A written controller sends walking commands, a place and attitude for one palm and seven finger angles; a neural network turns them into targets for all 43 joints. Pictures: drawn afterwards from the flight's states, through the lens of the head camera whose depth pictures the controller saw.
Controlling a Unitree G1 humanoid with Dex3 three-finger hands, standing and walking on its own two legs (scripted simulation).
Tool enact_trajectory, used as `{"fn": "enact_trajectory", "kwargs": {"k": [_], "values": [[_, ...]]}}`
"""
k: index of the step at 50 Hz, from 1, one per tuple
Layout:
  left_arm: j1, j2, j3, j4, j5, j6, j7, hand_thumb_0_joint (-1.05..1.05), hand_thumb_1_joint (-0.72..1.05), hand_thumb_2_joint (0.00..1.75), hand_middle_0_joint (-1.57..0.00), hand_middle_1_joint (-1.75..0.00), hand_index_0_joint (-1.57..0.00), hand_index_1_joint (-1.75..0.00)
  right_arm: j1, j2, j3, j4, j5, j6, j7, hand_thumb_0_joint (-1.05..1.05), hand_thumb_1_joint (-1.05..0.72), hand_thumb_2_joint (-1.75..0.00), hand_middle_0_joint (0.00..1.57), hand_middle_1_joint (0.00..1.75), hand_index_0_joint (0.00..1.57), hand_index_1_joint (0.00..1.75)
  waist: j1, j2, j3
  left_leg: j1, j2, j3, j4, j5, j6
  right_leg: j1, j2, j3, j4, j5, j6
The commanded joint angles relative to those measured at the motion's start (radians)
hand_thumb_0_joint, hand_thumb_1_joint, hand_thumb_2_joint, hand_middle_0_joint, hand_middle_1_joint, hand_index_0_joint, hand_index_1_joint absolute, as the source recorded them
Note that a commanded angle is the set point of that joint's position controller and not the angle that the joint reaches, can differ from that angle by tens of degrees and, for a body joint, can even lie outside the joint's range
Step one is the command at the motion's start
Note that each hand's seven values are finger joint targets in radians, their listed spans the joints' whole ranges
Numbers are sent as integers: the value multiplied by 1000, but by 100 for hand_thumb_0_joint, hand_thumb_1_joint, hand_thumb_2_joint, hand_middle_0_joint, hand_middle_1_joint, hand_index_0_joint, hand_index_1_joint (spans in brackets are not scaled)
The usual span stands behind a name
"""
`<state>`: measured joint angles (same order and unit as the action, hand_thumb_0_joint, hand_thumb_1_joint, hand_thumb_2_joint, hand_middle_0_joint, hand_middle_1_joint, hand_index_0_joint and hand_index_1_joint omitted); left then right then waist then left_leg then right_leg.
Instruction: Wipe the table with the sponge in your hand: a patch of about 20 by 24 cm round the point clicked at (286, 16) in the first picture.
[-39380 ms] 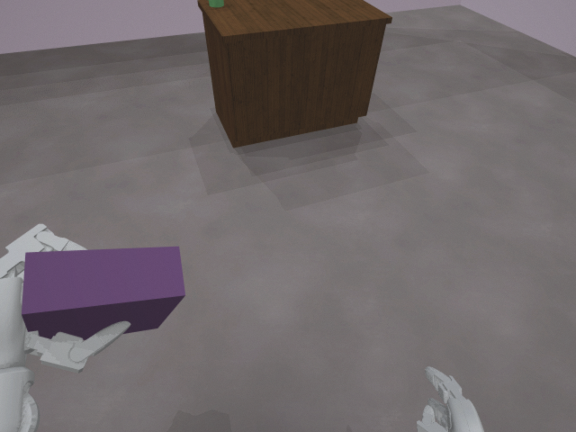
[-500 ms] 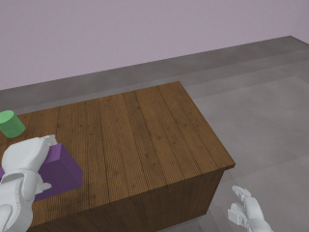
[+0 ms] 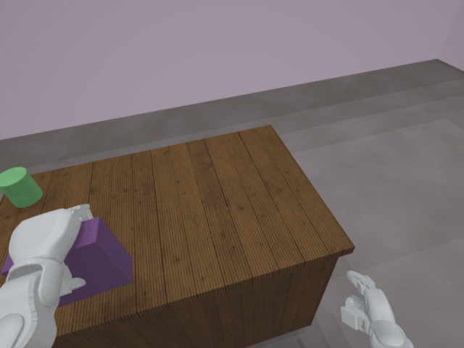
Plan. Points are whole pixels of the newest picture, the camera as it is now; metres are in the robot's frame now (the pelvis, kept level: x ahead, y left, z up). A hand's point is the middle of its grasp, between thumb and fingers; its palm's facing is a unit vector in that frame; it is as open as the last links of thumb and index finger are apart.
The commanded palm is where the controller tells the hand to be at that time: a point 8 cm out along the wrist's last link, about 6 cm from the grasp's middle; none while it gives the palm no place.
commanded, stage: bring the sponge back beside the body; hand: left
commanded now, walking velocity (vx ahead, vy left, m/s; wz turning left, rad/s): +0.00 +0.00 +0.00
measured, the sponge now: (82, 271) +0.20 +0.31 +0.03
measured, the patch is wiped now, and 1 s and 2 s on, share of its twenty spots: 1.00 1.00 1.00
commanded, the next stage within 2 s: step back with the hand held close in 0.98 s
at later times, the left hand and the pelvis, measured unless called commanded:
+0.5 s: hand (79, 257) +0.19 +0.28 +0.10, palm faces +0.07 -0.13 -0.99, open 9.8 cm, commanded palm +0.16 +0.28 +0.17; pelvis -0.01 -0.01 +0.00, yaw -1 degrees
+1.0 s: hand (88, 263) +0.18 +0.26 +0.11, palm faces +0.09 -0.15 -0.98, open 9.8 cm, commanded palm +0.15 +0.26 +0.18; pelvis -0.02 -0.02 +0.00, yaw -1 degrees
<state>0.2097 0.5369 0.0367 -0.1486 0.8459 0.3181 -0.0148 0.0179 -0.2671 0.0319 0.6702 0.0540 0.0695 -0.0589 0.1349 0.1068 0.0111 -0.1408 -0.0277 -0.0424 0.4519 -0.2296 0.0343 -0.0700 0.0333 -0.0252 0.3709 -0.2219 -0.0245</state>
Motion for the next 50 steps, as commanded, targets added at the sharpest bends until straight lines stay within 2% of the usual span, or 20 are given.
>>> {"fn": "enact_trajectory", "kwargs": {"k": [1, 4, 11, 12, 15, 16, 17, 20, 21, 27, 28, 31, 34, 36, 38, 41, 44, 46, 48, 50], "values": [[-258, 281, 179, -279, 45, -25, 60, 0, 10, 130, -120, -160, -120, -160, -243, -96, -28, -175, -5, -69, -4, 0, -90, -90, 20, 30, 20, 30, -9, 32, -180, 72, 8, -92, -71, 202, 19, -4, 8, 117, -55, 122, -66], [-201, 257, 171, -246, 49, -4, 66, 0, 10, 130, -120, -160, -120, -160, -233, -98, -30, -168, -10, -62, 1, 0, -90, -90, 20, 30, 20, 30, -1, -2, -172, 62, 6, -82, -68, 216, 17, 0, 5, 95, -57, 136, -62], [-213, 220, 127, -299, 43, 67, 55, 0, 10, 130, -120, -160, -120, -160, -286, -92, -18, -181, -2, -55, 14, 0, -90, -90, 20, 30, 20, 30, -4, 17, -146, 42, 12, -90, -87, 184, 11, -11, 8, 122, -54, 99, -67], [-201, 203, 107, -285, 45, 76, 48, 0, 10, 130, -120, -160, -120, -160, -278, -92, -17, -184, -4, -54, 13, 0, -90, -90, 20, 30, 20, 30, 1, 12, -153, 39, 10, -82, -85, 172, 17, -7, 7, 99, -52, 91, -62], [-172, 200, 105, -317, 40, 77, 37, 0, 10, 130, -120, -160, -120, -160, -274, -89, -20, -187, -4, -53, 15, 0, -90, -90, 20, 30, 20, 30, -5, -25, -169, 43, 8, -78, -74, 191, 17, -1, 0, 108, -50, 114, -57], [-177, 220, 122, -341, 41, 78, 37, 0, 10, 130, -120, -160, -120, -160, -292, -91, -16, -192, -5, -56, 14, 0, -90, -90, 20, 30, 20, 30, -2, -12, -165, 46, 9, -84, -77, 181, 19, -2, 8, 132, -51, 105, -64], [-172, 208, 111, -331, 50, 84, 33, 0, 10, 130, -120, -160, -120, -160, -285, -88, -12, -193, -7, -56, 13, 0, -90, -90, 20, 30, 20, 30, 6, 1, -169, 45, 7, -78, -72, 190, 21, 1, 5, 109, -47, 113, -62], [-171, 208, 109, -354, 53, 76, 38, 0, 10, 130, -120, -160, -120, -160, -279, -84, -17, -190, -5, -53, 14, 0, -90, -90, 20, 30, 20, 30, -4, -20, -158, 44, 9, -78, -70, 174, 18, -15, 0, 119, -55, 88, -57], [-190, 224, 122, -384, 56, 75, 42, 0, 10, 130, -120, -160, -120, -160, -297, -86, -13, -194, -6, -58, 13, 0, -90, -90, 20, 30, 20, 30, -1, 9, -152, 45, 11, -87, -77, 158, 17, -17, 10, 143, -55, 71, -66], [-151, 185, 97, -388, 51, 95, 50, 0, 10, 130, -120, -160, -120, -160, -298, -80, -12, -199, -8, -64, 16, 0, -90, -90, 20, 30, 20, 30, 12, 7, -155, 49, 7, -78, -67, 176, 20, -12, 5, 126, -52, 92, -65], [-144, 174, 84, -393, 45, 97, 51, 0, 10, 130, -120, -160, -120, -160, -297, -76, -16, -194, -3, -63, 17, 0, -90, -90, 20, 30, 20, 30, -2, -16, -136, 45, 8, -76, -65, 167, 16, -29, 2, 136, -59, 76, -59], [-147, 186, 93, -416, 42, 115, 47, 0, 10, 130, -120, -160, -120, -160, -316, -82, -14, -197, -3, -60, 18, 0, -90, -90, 20, 30, 20, 30, -2, -6, -140, 47, 9, -80, -66, 163, 15, -29, 7, 163, -60, 77, -65], [-132, 179, 86, -390, 51, 122, 45, 0, 10, 130, -120, -160, -120, -160, -301, -86, -13, -194, -7, -56, 15, 0, -90, -90, 20, 30, 20, 30, 5, -10, -146, 43, 6, -69, -59, 172, 18, -26, 4, 134, -55, 89, -61], [-149, 194, 98, -409, 49, 124, 48, 0, 10, 130, -120, -160, -120, -160, -317, -82, -11, -198, -4, -58, 13, 0, -90, -90, 20, 30, 20, 30, 2, -4, -141, 44, 6, -73, -64, 150, 16, -33, 6, 164, -61, 62, -64], [-142, 178, 83, -398, 48, 124, 46, 0, 10, 130, -120, -160, -120, -160, -307, -78, -12, -196, -2, -58, 13, 0, -90, -90, 20, 30, 20, 30, -3, -34, -139, 43, 5, -67, -54, 157, 16, -41, 1, 146, -58, 63, -56], [-156, 195, 95, -413, 50, 125, 46, 0, 10, 130, -120, -160, -120, -160, -320, -81, -10, -201, -3, -58, 11, 0, -90, -90, 20, 30, 20, 30, 2, 2, -137, 41, 3, -73, -62, 134, 16, -42, 5, 165, -60, 37, -63], [-129, 175, 79, -380, 50, 126, 41, 0, 10, 130, -120, -160, -120, -160, -305, -83, -12, -198, -5, -59, 9, 0, -90, -90, 20, 30, 20, 30, 5, -30, -129, 38, 2, -64, -52, 140, 18, -49, 1, 142, -60, 47, -57], [-155, 189, 88, -419, 50, 122, 46, 0, 10, 130, -120, -160, -120, -160, -319, -80, -12, -204, -3, -64, 8, 0, -90, -90, 20, 30, 20, 30, 1, -3, -134, 44, 2, -71, -57, 126, 16, -53, 5, 169, -63, 24, -61], [-135, 175, 78, -389, 43, 120, 44, 0, 10, 130, -120, -160, -120, -160, -304, -77, -13, -200, -2, -67, 7, 0, -90, -90, 20, 30, 20, 30, -2, -46, -129, 37, 1, -63, -49, 120, 17, -59, -2, 157, -65, 13, -52], [-140, 183, 84, -403, 48, 116, 46, 0, 10, 130, -120, -160, -120, -160, -302, -81, -16, -196, -4, -63, 7, 0, -90, -90, 20, 30, 20, 30, -2, -24, -143, 42, -1, -60, -44, 136, 17, -53, -5, 160, -63, 40, -53]]}}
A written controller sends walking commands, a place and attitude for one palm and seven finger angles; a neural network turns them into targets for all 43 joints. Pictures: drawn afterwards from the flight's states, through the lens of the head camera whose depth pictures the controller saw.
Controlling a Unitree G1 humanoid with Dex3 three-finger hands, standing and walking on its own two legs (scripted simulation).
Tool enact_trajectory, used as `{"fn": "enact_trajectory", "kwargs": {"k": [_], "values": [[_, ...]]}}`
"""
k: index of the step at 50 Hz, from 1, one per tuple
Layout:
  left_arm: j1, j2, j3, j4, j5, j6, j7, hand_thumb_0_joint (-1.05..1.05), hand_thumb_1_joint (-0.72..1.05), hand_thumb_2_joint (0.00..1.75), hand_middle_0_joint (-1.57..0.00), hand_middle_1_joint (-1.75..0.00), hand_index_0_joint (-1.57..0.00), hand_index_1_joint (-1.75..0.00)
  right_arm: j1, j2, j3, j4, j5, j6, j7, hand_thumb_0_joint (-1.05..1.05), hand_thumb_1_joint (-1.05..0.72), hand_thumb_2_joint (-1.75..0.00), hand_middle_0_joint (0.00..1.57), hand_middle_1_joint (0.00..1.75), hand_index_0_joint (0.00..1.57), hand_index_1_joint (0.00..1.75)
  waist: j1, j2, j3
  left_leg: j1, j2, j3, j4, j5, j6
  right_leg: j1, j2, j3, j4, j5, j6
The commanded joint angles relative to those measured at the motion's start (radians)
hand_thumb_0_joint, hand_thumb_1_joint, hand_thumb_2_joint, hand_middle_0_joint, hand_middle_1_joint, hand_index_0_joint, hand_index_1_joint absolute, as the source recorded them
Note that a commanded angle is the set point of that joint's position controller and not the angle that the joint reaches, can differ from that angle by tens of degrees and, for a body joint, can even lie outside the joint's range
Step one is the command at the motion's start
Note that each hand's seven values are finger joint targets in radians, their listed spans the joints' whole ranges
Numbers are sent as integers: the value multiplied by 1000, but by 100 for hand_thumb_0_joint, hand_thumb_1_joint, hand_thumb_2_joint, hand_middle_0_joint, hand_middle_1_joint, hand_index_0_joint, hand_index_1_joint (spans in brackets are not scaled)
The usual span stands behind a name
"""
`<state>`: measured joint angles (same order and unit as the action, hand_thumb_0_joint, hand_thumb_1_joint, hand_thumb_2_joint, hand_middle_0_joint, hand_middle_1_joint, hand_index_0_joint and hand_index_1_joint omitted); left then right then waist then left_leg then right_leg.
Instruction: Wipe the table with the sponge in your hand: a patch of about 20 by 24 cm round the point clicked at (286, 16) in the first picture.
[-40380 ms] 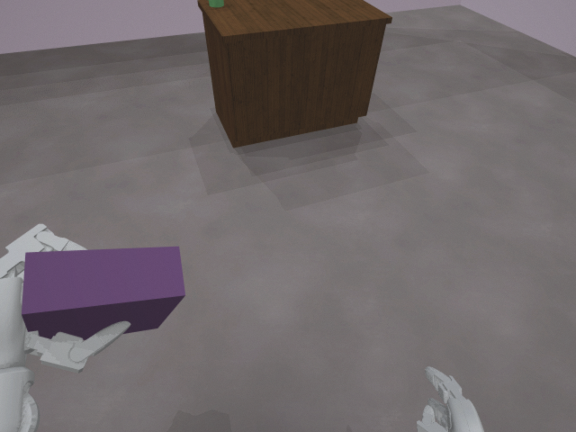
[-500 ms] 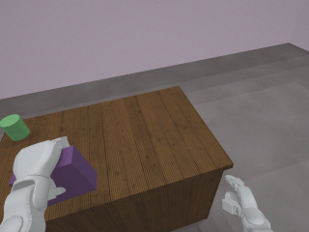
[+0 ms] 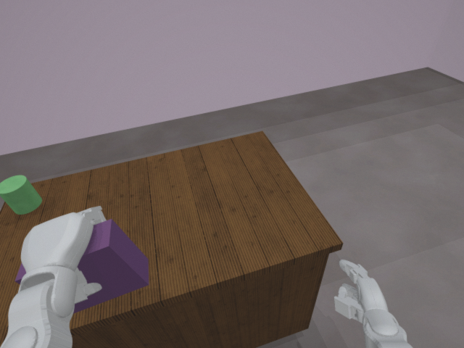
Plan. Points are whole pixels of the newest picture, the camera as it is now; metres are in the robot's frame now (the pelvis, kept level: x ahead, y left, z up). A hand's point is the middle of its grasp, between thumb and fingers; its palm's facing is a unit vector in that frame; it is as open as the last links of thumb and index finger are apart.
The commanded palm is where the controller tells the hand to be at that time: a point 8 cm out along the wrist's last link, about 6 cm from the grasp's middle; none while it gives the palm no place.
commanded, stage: step back with the hand held close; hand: left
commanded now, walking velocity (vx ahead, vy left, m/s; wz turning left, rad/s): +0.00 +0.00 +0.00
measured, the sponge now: (98, 274) +0.19 +0.28 +0.06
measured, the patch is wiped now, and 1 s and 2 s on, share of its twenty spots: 1.00 1.00 1.00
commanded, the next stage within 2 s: stop stepping back and stand still in 1.48 s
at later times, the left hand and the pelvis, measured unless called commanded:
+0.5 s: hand (84, 238) +0.20 +0.26 +0.15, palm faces +0.34 -0.84 -0.43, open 9.8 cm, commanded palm +0.15 +0.30 +0.17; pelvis -0.01 +0.02 -0.01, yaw +1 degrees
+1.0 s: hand (46, 276) +0.13 +0.27 +0.16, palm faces +0.40 -0.84 -0.36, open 9.8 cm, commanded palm +0.08 +0.32 +0.17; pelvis -0.07 +0.03 -0.03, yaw +3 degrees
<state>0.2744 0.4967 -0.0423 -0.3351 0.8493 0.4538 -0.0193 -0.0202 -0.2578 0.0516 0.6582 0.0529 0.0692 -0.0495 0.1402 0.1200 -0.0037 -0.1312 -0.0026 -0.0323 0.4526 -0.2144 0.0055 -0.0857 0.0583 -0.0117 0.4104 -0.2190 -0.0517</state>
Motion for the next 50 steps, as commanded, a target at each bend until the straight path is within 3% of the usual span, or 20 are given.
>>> {"fn": "enact_trajectory", "kwargs": {"k": [1, 5, 6, 7, 8, 9, 10, 11, 12, 13, 17, 20, 23, 29, 34, 37, 41, 44, 47, 50], "values": [[-220, 241, 177, -230, 47, -20, 54, 0, 10, 130, -120, -160, -120, -160, -276, -91, -33, -188, -4, -68, -3, 0, -90, -90, 20, 30, 20, 30, -3, -23, -124, 34, -25, -78, -53, 107, 45, -37, -21, 161, -103, 18, -33], [-206, 197, 140, -162, 48, -18, 55, 0, 10, 130, -120, -160, -120, -160, -256, -90, -35, -176, -4, -67, -5, 0, -90, -90, 20, 30, 20, 30, -15, -64, -104, 24, -25, -65, -43, 113, 44, -55, -29, 143, -106, 32, -24], [-481, 80, 354, -443, -814, -268, 90, 0, 10, 130, -120, -160, -120, -160, -86, -49, -24, -438, 9, -83, -4, 0, -90, -90, 20, 30, 20, 30, -119, -143, 176, -13, -9, -89, 4, -103, 52, -290, -57, 235, -195, -7, -12], [-194, 189, 433, -220, -831, -368, 98, 0, 10, 130, -120, -160, -120, -160, -7, -75, -16, -322, -31, -96, -11, 0, -90, -90, 20, 30, 20, 30, -84, -303, 52, -30, -8, -85, 57, -106, 68, -287, -83, 194, -182, 8, -18], [-72, 128, 442, -257, -893, -422, 101, 0, 10, 130, -120, -160, -120, -160, 66, -69, -39, -326, -16, -92, -16, 0, -90, -90, 20, 30, 20, 30, -93, -358, -12, -13, -9, -82, 121, -88, 56, -273, -149, 185, -170, 51, -11], [-55, 128, 441, -361, -909, -469, 103, 0, 10, 130, -120, -160, -120, -160, 93, -71, -39, -319, -18, -95, -18, 0, -90, -90, 20, 30, 20, 30, -100, -322, -112, 5, 8, -75, 159, -47, 51, -246, -194, 180, -132, 136, -11], [-23, 133, 462, -431, -923, -505, 113, 0, 10, 130, -120, -160, -120, -160, 103, -80, -44, -313, -19, -98, -24, 0, -90, -90, 20, 30, 20, 30, -109, -220, -174, 9, 23, -75, 157, -2, 51, -221, -216, 170, -78, 210, -17], [4, 176, 514, -487, -934, -539, 128, 0, 10, 130, -120, -160, -120, -160, 108, -97, -49, -297, -29, -106, -30, 0, -90, -90, 20, 30, 20, 30, -109, -57, -199, 15, 43, -89, 123, 56, 51, -209, -210, 165, -23, 258, -17], [81, 119, 493, -476, -939, -562, 132, 0, 10, 130, -120, -160, -120, -160, 116, -102, -52, -288, -32, -107, -32, 0, -90, -90, 20, 30, 20, 30, -109, 51, -223, -16, 63, -106, 95, 99, 56, -185, -190, 126, 25, 241, -7], [122, 110, 501, -488, -943, -573, 137, 0, 10, 130, -120, -160, -120, -160, 116, -110, -61, -293, -33, -113, -31, 0, -90, -90, 20, 30, 20, 30, -109, 97, -212, -66, 76, -125, 89, 152, 55, -180, -167, 108, 49, 232, 8], [200, 94, 526, -409, -939, -597, 141, 0, 10, 130, -120, -160, -120, -160, 142, -100, -81, -270, -27, -111, -31, 0, -90, -90, 20, 30, 20, 30, -121, -70, -219, -131, 97, -141, 139, 261, 47, -177, -160, 77, 73, 275, 18], [201, 94, 525, -401, -937, -608, 146, 0, 10, 130, -120, -160, -120, -160, 139, -108, -97, -273, -19, -114, -36, 0, -90, -90, 20, 30, 20, 30, -130, -122, -209, -165, 91, -140, 162, 199, 43, -207, -175, 93, 70, 268, 9], [214, 88, 506, -440, -928, -622, 153, 0, 10, 130, -120, -160, -120, -160, 120, -118, -96, -272, -22, -126, -37, 0, -90, -90, 20, 30, 20, 30, -127, -53, -180, -215, 103, -181, 100, 147, 54, -210, -140, 72, 98, 151, 14], [199, 96, 528, -512, -891, -653, 168, 0, 10, 130, -120, -160, -120, -160, 117, -140, -96, -263, -44, -170, -40, 0, -90, -90, 20, 30, 20, 30, -123, 65, -125, -455, 148, -287, -94, -268, 101, -88, -38, 50, 194, -9, 42], [162, 75, 543, -462, -864, -668, 160, 0, 10, 130, -120, -160, -120, -160, 153, -136, -102, -246, -55, -196, -37, 0, -90, -90, 20, 30, 20, 30, -127, 50, -109, -579, 165, -308, -117, -439, 125, -3, -6, 53, 231, 0, 55], [151, 62, 522, -447, -871, -668, 155, 0, 10, 130, -120, -160, -120, -160, 169, -123, -102, -247, -46, -192, -32, 0, -90, -90, 20, 30, 20, 30, -139, -48, -135, -514, 114, -232, -2, -417, 93, -74, -71, 98, 170, 38, 27], [88, 81, 497, -467, -893, -666, 168, 0, 10, 130, -120, -160, -120, -160, 165, -109, -98, -233, -51, -181, -28, 0, -90, -90, 20, 30, 20, 30, -158, -165, -117, -289, 30, -116, 288, -256, 20, -384, -246, 247, -14, -27, -66], [109, 84, 495, -477, -902, -663, 177, 0, 10, 130, -120, -160, -120, -160, 156, -94, -93, -243, -43, -166, -26, 0, -90, -90, 20, 30, 20, 30, -162, -191, -151, -230, 35, -96, 321, -183, 14, -407, -279, 222, 13, 84, -68], [129, 96, 523, -505, -901, -662, 180, 0, 10, 130, -120, -160, -120, -160, 135, -98, -90, -259, -44, -151, -28, 0, -90, -90, 20, 30, 20, 30, -158, -53, -113, -286, 91, -160, 129, -235, 38, -413, -177, 124, 117, -11, -14], [102, 80, 556, -519, -862, -674, 178, 0, 10, 130, -120, -160, -120, -160, 120, -127, -104, -252, -61, -179, -26, 0, -90, -90, 20, 30, 20, 30, -151, 200, -113, -556, 282, -405, -236, -613, 134, -184, 31, 31, 503, -177, 68]]}}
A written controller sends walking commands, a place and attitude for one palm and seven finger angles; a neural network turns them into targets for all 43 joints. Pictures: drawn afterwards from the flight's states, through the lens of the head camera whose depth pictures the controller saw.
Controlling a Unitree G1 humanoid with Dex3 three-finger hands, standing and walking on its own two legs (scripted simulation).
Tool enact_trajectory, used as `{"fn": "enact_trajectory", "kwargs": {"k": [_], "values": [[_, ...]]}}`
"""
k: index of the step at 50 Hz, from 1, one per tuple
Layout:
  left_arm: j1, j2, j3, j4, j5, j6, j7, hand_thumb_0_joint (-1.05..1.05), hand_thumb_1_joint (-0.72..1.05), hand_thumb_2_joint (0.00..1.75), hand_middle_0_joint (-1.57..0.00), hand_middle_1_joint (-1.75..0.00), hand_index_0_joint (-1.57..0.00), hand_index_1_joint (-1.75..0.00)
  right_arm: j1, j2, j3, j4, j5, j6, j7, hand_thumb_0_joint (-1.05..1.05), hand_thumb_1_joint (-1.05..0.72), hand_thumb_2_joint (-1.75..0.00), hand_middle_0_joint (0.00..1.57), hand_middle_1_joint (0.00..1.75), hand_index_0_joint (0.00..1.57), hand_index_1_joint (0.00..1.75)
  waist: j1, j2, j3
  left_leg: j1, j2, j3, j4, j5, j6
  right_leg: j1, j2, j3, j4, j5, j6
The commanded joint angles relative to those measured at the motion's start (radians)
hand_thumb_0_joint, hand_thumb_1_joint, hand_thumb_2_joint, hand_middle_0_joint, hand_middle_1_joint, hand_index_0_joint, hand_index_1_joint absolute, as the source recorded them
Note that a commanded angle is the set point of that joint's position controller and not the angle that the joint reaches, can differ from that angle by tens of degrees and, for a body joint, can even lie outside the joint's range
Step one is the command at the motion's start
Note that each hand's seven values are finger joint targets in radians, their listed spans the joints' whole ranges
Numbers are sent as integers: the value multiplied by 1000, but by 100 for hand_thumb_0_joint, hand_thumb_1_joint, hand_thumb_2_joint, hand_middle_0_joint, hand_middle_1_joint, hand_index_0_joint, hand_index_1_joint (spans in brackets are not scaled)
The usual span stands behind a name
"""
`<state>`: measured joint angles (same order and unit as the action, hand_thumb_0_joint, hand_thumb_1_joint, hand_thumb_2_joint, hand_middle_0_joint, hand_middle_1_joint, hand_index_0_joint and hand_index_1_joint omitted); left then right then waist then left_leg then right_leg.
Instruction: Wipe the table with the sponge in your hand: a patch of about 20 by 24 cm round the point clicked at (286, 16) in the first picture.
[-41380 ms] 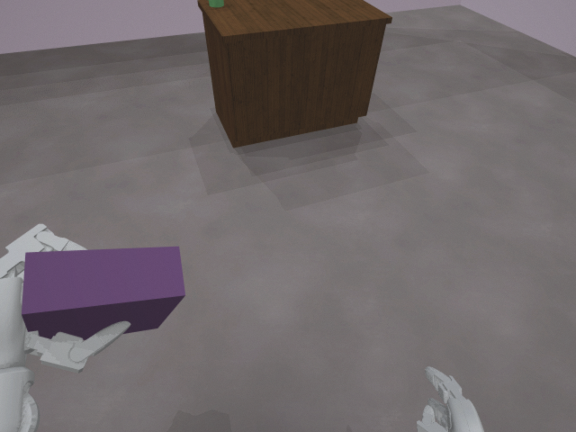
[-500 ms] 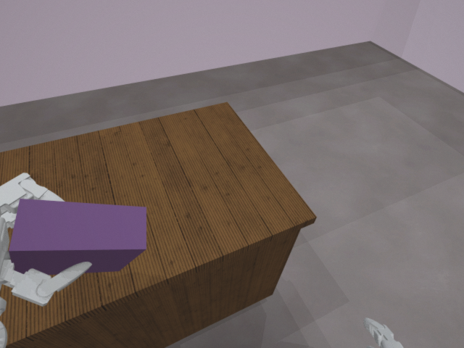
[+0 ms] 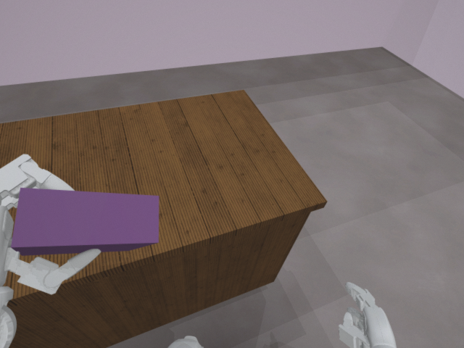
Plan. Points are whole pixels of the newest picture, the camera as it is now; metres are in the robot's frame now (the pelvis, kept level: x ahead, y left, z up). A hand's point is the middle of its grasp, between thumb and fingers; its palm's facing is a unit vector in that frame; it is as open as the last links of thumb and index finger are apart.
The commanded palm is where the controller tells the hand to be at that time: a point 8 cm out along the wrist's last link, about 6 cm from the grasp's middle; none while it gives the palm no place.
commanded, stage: step back with the hand held close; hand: left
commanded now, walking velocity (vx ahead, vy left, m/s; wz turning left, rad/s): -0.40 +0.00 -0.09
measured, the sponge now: (107, 226) +0.23 +0.19 +0.16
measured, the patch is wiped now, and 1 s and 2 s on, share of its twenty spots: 1.00 1.00 1.00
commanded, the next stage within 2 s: stop stepping back and stand still in 0.48 s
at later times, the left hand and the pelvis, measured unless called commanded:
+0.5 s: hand (27, 293) +0.14 +0.22 +0.19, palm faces +0.29 -0.86 -0.42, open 9.8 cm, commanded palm +0.08 +0.26 +0.20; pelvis -0.10 -0.01 +0.01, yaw -3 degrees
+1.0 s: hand out of the picture -0.05 +0.20 +0.18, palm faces +0.35 -0.88 -0.33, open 9.8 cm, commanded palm -0.10 +0.25 +0.20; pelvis -0.26 -0.03 +0.00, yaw +1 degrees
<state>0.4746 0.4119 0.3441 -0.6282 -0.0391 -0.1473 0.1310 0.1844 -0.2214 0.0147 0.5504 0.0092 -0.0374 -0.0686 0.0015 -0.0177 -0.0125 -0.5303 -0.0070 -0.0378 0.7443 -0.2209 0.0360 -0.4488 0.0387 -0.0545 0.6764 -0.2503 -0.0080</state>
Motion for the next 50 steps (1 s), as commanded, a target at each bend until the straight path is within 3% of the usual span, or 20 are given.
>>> {"fn": "enact_trajectory", "kwargs": {"k": [1, 3, 11, 14, 16, 19, 21, 22, 23, 25, 28, 32, 36, 38, 39, 41, 43, 46, 48, 50], "values": [[-132, 185, 180, -228, 29, -71, 26, 0, 10, 130, -120, -160, -120, -160, -72, -147, -71, -138, -25, -81, -4, 0, -90, -90, 20, 30, 20, 30, -17, 326, -103, -130, 313, -441, -553, -516, 124, 139, 55, 97, 375, -182, 31], [-148, 144, 144, -219, 24, -66, 20, 0, 10, 130, -120, -160, -120, -160, -53, -119, -75, -112, -24, -102, 12, 0, -90, -90, 20, 30, 20, 30, 2, 174, -126, 96, 290, -343, -443, -245, 124, -16, 24, 124, 372, -218, 24], [-110, 150, 123, -214, 22, -78, 7, 0, 10, 130, -120, -160, -120, -160, -75, -123, -48, -77, -16, -120, 19, 0, -90, -90, 20, 30, 20, 30, 9, 203, -199, 222, 205, -193, -251, -21, 29, 217, 0, 99, -295, 82, 0], [-98, 163, 104, -201, 0, -95, 2, 0, 10, 130, -120, -160, -120, -160, -66, -112, -77, -92, 17, -102, 5, 0, -90, -90, 20, 30, 20, 30, -1, -213, -161, 229, -14, 13, 303, -185, -78, 0, -306, 303, -377, 320, -158], [-45, 207, 171, -224, -4, -84, 10, 0, 10, 130, -120, -160, -120, -160, -103, -75, -54, -115, 0, -70, 8, 0, -90, -90, 20, 30, 20, 30, 6, -121, -165, 61, 8, -46, 440, -281, -70, 88, -354, 302, -288, 658, -210], [-37, 186, 166, -169, -5, -82, 10, 0, 10, 130, -120, -160, -120, -160, -102, -60, -22, -112, -2, -28, -2, 0, -90, -90, 20, 30, 20, 30, -24, -26, -134, 49, 41, -13, 7, -164, -53, 195, -282, 209, -143, 788, -106], [-24, 211, 186, -174, -11, -80, 17, 0, 10, 130, -120, -160, -120, -160, -98, -116, -50, -118, 8, -31, -16, 0, -90, -90, 20, 30, 20, 30, -16, 99, -173, 241, 141, -81, -305, 322, -11, 125, -160, 136, 5, 536, -26], [-31, 186, 170, -214, -18, -87, 18, 0, 10, 130, -120, -160, -120, -160, -77, -121, -65, -119, 6, -42, -7, 0, -90, -90, 20, 30, 20, 30, -4, 234, -228, 394, 286, -229, -304, 650, 43, -17, -57, 106, 100, 47, 10], [-37, 173, 160, -191, -15, -87, 14, 0, 10, 130, -120, -160, -120, -160, -43, -123, -76, -99, 13, -61, 9, 0, -90, -90, 20, 30, 20, 30, -3, 210, -242, 481, 348, -248, -314, 747, 78, -116, -10, 143, 230, -227, 5], [-26, 162, 145, -263, -19, -70, 9, 0, 10, 130, -120, -160, -120, -160, -23, -119, -66, -85, -25, -86, 20, 0, -90, -90, 20, 30, 20, 30, -9, 238, -267, 476, 329, -263, -285, 804, 88, -144, -8, 171, 278, -285, 25], [-25, 109, 91, -274, -4, -32, 16, 0, 10, 130, -120, -160, -120, -160, -25, -123, -74, -74, 0, -103, 38, 0, -90, -90, 20, 30, 20, 30, -3, 197, -205, 360, 287, -170, -324, 584, 72, -38, -17, 134, 223, -145, 29], [-8, 130, 118, -236, 4, -18, 26, 0, 10, 130, -120, -160, -120, -160, -46, -141, -68, -107, 11, -117, 22, 0, -90, -90, 20, 30, 20, 30, -13, 294, -105, 47, 244, -183, -460, -346, 70, 143, -3, 65, 121, -138, 23], [-47, 169, 150, -146, 22, -16, 16, 0, 10, 130, -120, -160, -120, -160, -33, -146, -53, -111, 10, -109, 7, 0, -90, -90, 20, 30, 20, 30, 8, 166, -112, 0, 107, -64, -251, -493, 6, 309, 25, -25, -261, -19, -11], [-96, 153, 116, -104, 14, -30, 7, 0, 10, 130, -120, -160, -120, -160, -32, -120, -49, -99, 11, -97, 1, 0, -90, -90, 20, 30, 20, 30, -14, -112, -97, 93, -12, 58, 320, -291, -30, 128, -216, 165, -447, 219, -130], [-113, 121, 67, -70, 7, -20, -1, 0, 10, 130, -120, -160, -120, -160, -18, -139, -77, -91, 33, -103, 1, 0, -90, -90, 20, 30, 20, 30, -23, -317, -117, 74, -21, -35, 562, -221, -40, 42, -357, 411, -467, 193, -196], [-198, 145, 76, -73, -8, -28, -13, 0, 10, 130, -120, -160, -120, -160, -43, -129, -59, -81, 36, -87, 13, 0, -90, -90, 20, 30, 20, 30, -51, -147, -39, 57, 56, -122, 669, -150, -29, -120, -369, 323, -431, 82, -193], [-204, 142, 60, -35, 6, -41, -22, 0, 10, 130, -120, -160, -120, -160, -52, -112, -36, -65, 24, -62, 22, 0, -90, -90, 20, 30, 20, 30, -60, -7, -15, 85, 86, -45, 458, -140, -3, -182, -316, 189, -380, -11, -124], [-163, 165, 90, -79, 4, -44, -9, 0, 10, 130, -120, -160, -120, -160, -49, -119, -50, -78, 31, -83, 13, 0, -90, -90, 20, 30, 20, 30, -26, -46, -78, 233, 71, 11, 49, -250, 35, -153, -302, 204, -316, -161, -105], [-132, 172, 122, -168, -2, -55, 0, 0, 10, 130, -120, -160, -120, -160, -20, -123, -45, -97, 24, -106, -2, 0, -90, -90, 20, 30, 20, 30, -28, 117, -162, 314, 55, 52, -324, -236, 50, -29, -170, 128, -68, -151, -73], [-122, 184, 147, -226, 3, -61, 7, 0, 10, 130, -120, -160, -120, -160, -18, -133, -65, -113, 23, -135, -4, 0, -90, -90, 20, 30, 20, 30, -12, 385, -174, 401, 254, -170, -448, 5, 131, -170, 4, -42, 390, -219, 9]]}}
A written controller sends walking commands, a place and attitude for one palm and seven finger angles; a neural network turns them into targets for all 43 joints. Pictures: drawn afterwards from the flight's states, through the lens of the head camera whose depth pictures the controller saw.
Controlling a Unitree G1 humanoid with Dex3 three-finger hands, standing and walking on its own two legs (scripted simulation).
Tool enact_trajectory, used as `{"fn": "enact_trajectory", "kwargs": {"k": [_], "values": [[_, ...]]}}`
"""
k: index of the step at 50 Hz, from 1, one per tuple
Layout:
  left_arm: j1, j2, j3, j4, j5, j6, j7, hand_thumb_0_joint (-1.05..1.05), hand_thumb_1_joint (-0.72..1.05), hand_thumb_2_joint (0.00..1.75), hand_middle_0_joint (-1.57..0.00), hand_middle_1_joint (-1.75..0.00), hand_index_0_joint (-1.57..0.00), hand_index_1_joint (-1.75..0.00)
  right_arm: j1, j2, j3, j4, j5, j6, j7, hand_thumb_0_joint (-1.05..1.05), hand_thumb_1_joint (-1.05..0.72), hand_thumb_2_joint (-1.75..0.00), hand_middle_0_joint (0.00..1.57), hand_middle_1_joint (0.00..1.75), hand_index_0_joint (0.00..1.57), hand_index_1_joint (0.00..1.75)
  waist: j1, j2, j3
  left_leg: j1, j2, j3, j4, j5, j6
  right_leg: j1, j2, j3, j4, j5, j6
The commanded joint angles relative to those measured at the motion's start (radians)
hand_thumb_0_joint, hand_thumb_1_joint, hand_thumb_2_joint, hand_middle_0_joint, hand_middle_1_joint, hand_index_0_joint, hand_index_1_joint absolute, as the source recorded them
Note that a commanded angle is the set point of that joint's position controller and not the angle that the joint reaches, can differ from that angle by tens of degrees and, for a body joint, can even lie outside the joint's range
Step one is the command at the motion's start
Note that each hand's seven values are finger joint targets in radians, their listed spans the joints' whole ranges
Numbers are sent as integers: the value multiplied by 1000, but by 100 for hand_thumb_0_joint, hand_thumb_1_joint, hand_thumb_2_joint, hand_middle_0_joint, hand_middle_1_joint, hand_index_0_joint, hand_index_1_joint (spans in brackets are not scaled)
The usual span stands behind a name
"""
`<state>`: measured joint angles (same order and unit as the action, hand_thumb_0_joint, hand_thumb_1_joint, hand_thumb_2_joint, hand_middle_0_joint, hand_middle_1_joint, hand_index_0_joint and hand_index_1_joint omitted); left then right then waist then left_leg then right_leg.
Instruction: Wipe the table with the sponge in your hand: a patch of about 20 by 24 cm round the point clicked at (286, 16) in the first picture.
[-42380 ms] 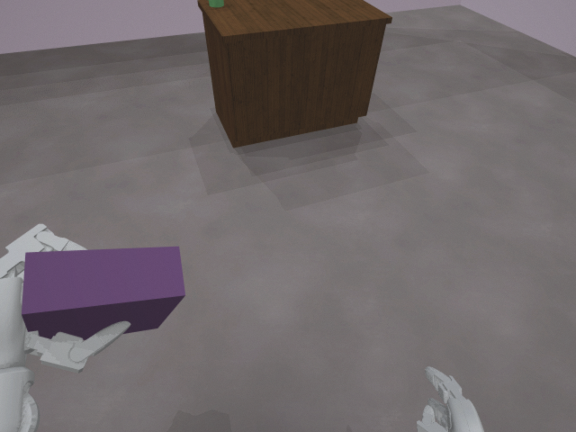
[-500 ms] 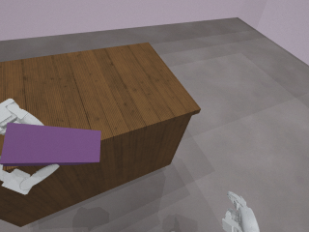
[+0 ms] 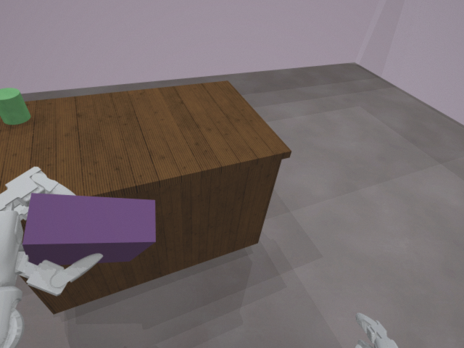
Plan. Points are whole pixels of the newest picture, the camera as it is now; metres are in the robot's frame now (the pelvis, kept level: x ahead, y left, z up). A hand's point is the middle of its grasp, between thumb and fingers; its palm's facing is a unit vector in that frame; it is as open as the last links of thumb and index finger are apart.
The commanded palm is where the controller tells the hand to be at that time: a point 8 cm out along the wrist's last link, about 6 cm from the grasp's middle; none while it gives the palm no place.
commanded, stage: stop stepping back and stand still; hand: left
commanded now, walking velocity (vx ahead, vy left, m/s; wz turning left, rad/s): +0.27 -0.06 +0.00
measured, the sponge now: (108, 234) +0.23 +0.19 +0.15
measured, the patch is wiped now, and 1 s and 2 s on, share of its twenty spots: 1.00 1.00 1.00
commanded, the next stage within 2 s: stand and wait in 0.78 s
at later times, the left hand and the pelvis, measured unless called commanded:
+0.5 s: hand (32, 315) +0.12 +0.21 +0.18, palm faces +0.36 -0.86 -0.37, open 9.8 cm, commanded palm +0.07 +0.25 +0.20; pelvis -0.09 -0.02 +0.01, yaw -1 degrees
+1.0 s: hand (25, 335) +0.10 +0.21 +0.19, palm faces +0.41 -0.82 -0.39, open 9.8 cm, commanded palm +0.05 +0.24 +0.20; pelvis -0.11 -0.04 +0.01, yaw +1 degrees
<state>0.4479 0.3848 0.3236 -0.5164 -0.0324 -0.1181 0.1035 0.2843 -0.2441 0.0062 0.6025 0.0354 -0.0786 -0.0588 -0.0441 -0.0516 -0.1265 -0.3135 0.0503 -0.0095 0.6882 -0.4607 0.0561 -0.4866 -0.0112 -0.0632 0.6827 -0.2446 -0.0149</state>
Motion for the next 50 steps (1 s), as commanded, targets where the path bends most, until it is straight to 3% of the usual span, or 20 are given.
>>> {"fn": "enact_trajectory", "kwargs": {"k": [1, 3, 7, 9, 10, 11, 12, 16, 18, 20, 22, 25, 31, 32, 34, 36, 41, 44, 48, 50], "values": [[-67, 258, 201, -288, -4, -92, 45, 0, 10, 130, -120, -160, -120, -160, -110, -86, -49, -141, -4, -111, -16, 0, -90, -90, 20, 30, 20, 30, 7, 458, -38, 165, 268, -346, -384, 197, 184, -253, 22, 49, 492, -264, 28], [-84, 198, 160, -222, 0, -95, 27, 0, 10, 130, -120, -160, -120, -160, -107, -87, -44, -96, 0, -132, 9, 0, -90, -90, 20, 30, 20, 30, 17, 242, 129, -40, 286, -357, -397, 143, 186, -247, -73, 162, 477, -166, 17], [-131, 141, 116, -92, -6, -96, 13, 0, 10, 130, -120, -160, -120, -160, -131, -133, -44, -101, -4, -141, 1, 0, -90, -90, 20, 30, 20, 30, 48, 198, 131, -288, 170, -145, -317, -193, 89, 237, -9, 12, 49, -93, 30], [-140, 129, 95, -82, 4, -87, 13, 0, 10, 130, -120, -160, -120, -160, -141, -120, -44, -111, -11, -126, -6, 0, -90, -90, 20, 30, 20, 30, 75, 25, 90, -319, 37, -17, 29, -217, 43, 386, 18, -11, -200, -68, 10], [-155, 154, 100, -100, 7, -86, 10, 0, 10, 130, -120, -160, -120, -160, -149, -109, -51, -119, -12, -116, -6, 0, -90, -90, 20, 30, 20, 30, 68, -206, 82, -353, -59, 80, 379, -164, 10, 337, -134, 259, -356, -148, -72], [-147, 168, 105, -90, 0, -88, 4, 0, 10, 130, -120, -160, -120, -160, -159, -104, -43, -135, -12, -113, -4, 0, -90, -90, 20, 30, 20, 30, 42, -261, 41, -356, -81, 19, 613, -64, -9, 258, -305, 547, -466, -115, -144], [-198, 148, 75, -149, -9, -102, -6, 0, 10, 130, -120, -160, -120, -160, -126, -107, -58, -117, -2, -108, 9, 0, -90, -90, 20, 30, 20, 30, 24, -245, 10, -343, -51, -73, 669, 11, -18, 194, -332, 657, -526, -330, -139], [-163, 175, 100, -232, -14, -103, 5, 0, 10, 130, -120, -160, -120, -160, -149, -58, -27, -96, -10, -80, 8, 0, -90, -90, 20, 30, 20, 30, -3, -30, 58, -36, 28, 1, 312, 65, 3, -167, -274, 311, -469, -460, -124], [-104, 177, 110, -225, -13, -88, 31, 0, 10, 130, -120, -160, -120, -160, -157, -42, -11, -105, -19, -90, -14, 0, -90, -90, 20, 30, 20, 30, 16, -62, 10, 102, -15, 90, 42, 13, 17, -138, -223, 231, -420, -492, -100], [-119, 182, 121, -233, -13, -87, 51, 0, 10, 130, -120, -160, -120, -160, -147, -68, -15, -121, -26, -100, -31, 0, -90, -90, 20, 30, 20, 30, 10, 79, -17, 148, -34, 97, -212, -22, 28, -27, -146, 175, -248, -429, -71], [-166, 175, 127, -254, -11, -87, 62, 0, 10, 130, -120, -160, -120, -160, -154, -113, -34, -139, -17, -111, -30, 0, -90, -90, 20, 30, 20, 30, 21, 436, 28, 121, 238, -309, -486, -207, 150, -111, 62, -39, 303, -283, 27], [-106, 171, 139, -119, 3, -73, 42, 0, 10, 130, -120, -160, -120, -160, -129, -84, -47, -101, 5, -127, 8, 0, -90, -90, 20, 30, 20, 30, 21, 240, 139, -56, 261, -294, -468, -179, 172, -194, -46, 112, 515, -159, 20], [-54, 125, 96, -107, -4, -65, 31, 0, 10, 130, -120, -160, -120, -160, -158, -111, -37, -134, -10, -111, -7, 0, -90, -90, 20, 30, 20, 30, 62, 160, 83, -212, 108, -67, -214, -188, 51, 344, 29, -53, -174, -81, 13], [-72, 116, 80, -124, 1, -67, 26, 0, 10, 130, -120, -160, -120, -160, -160, -108, -43, -131, -12, -105, -7, 0, -90, -90, 20, 30, 20, 30, 69, 44, 77, -254, 31, 22, 30, -148, 29, 384, -21, 10, -287, -44, -19], [-167, 170, 98, -211, -2, -84, 28, 0, 10, 130, -120, -160, -120, -160, -171, -80, -47, -146, -9, -101, -2, 0, -90, -90, 20, 30, 20, 30, 43, -226, 35, -365, -44, 7, 509, -17, -21, 310, -356, 568, -499, -149, -177], [-187, 199, 124, -237, -12, -97, 27, 0, 10, 130, -120, -160, -120, -160, -135, -101, -67, -109, -5, -95, 6, 0, -90, -90, 20, 30, 20, 30, 21, -89, 53, -303, 14, -85, 522, 75, -33, 196, -353, 522, -489, -229, -196], [-93, 156, 99, -235, -11, -92, 62, 0, 10, 130, -120, -160, -120, -160, -174, -65, -37, -122, -25, -79, -30, 0, -90, -90, 20, 30, 20, 30, 13, 51, 56, 144, 2, 33, -120, 94, -1, -6, -199, 178, -330, -333, -98], [-104, 154, 122, -249, -10, -89, 85, 0, 10, 130, -120, -160, -120, -160, -180, -118, -46, -144, -22, -93, -36, 0, -90, -90, 20, 30, 20, 30, 46, 349, 40, 37, 200, -320, -424, -127, 97, 72, 44, 4, 58, -196, 21], [-12, 140, 126, -159, -5, -75, 67, 0, 10, 130, -120, -160, -120, -160, -176, -86, -32, -128, -11, -107, -15, 0, -90, -90, 20, 30, 20, 30, 53, 202, 90, -155, 111, -169, -310, -96, 39, 307, 11, 45, -199, -28, 31], [0, 132, 107, -146, -8, -81, 53, 0, 10, 130, -120, -160, -120, -160, -179, -83, -44, -132, -18, -104, -5, 0, -90, -90, 20, 30, 20, 30, 45, -83, 94, -134, -14, -30, -60, -9, -20, 244, -103, 235, -375, -129, -26]]}}
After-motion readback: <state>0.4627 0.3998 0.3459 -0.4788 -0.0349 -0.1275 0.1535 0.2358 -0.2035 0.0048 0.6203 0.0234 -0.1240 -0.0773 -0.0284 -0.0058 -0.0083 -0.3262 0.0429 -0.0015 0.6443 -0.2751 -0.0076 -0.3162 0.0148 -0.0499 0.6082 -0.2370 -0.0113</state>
